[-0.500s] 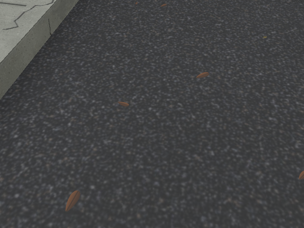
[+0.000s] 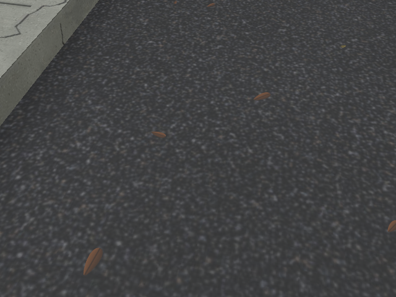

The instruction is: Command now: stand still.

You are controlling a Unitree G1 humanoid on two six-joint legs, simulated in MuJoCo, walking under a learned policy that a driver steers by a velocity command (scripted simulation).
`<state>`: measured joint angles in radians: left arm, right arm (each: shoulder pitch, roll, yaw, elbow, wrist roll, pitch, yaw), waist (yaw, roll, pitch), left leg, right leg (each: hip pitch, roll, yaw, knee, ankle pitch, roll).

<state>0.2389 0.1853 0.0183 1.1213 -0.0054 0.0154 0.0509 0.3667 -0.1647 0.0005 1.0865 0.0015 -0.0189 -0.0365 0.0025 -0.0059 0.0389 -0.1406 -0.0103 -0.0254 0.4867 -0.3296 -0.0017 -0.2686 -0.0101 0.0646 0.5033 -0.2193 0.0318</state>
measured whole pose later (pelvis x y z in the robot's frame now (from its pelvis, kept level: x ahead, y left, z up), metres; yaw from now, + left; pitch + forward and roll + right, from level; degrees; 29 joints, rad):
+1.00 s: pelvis +0.34 +0.03 +0.00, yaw +0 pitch +1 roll +0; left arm 0.32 0.24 0.04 0.98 -0.02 -0.10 0.02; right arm 0.14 -0.24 -0.05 0.92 0.00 -0.11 0.04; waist 0.00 -0.03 0.06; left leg -0.36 -0.04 0.07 0.47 -0.12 0.07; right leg -0.40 -0.04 0.05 1.24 -0.41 -0.01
